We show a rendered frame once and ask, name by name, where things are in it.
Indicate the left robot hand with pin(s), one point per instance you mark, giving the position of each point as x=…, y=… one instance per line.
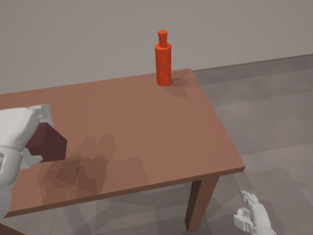
x=17, y=126

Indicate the robot left forearm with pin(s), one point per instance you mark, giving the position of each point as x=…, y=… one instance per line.
x=10, y=163

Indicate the right robot hand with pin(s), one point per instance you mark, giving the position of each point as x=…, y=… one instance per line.
x=256, y=215

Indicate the robot right forearm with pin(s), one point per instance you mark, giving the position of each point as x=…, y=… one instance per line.
x=262, y=230

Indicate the table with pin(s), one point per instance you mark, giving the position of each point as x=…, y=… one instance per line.
x=125, y=135

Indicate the sponge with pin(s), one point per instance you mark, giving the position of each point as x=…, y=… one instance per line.
x=48, y=143

